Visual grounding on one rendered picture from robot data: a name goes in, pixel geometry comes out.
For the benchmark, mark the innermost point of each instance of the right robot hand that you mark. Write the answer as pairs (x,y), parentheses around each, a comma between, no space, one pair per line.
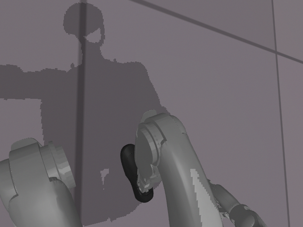
(225,200)

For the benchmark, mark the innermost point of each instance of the right robot arm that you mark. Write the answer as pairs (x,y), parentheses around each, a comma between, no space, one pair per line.
(242,216)

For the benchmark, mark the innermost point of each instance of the right robot foot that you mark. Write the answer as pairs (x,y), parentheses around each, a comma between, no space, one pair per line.
(130,169)

